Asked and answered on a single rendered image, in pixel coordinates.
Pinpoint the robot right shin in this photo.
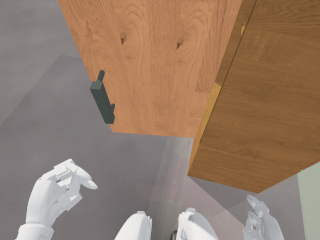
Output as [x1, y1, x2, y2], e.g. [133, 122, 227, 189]
[176, 207, 196, 240]

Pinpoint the left robot hand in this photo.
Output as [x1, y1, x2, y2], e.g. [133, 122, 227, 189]
[26, 159, 98, 227]

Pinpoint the cupboard door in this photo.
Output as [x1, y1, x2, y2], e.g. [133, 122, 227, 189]
[57, 0, 242, 138]

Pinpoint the left robot forearm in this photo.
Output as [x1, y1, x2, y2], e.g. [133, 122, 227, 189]
[15, 223, 54, 240]

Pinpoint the right robot hand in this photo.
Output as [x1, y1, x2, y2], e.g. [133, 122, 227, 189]
[243, 194, 284, 240]

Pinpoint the handle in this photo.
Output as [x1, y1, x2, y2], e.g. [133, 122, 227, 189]
[90, 70, 115, 124]

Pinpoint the robot right thigh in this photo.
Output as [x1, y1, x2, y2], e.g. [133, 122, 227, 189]
[178, 211, 219, 240]

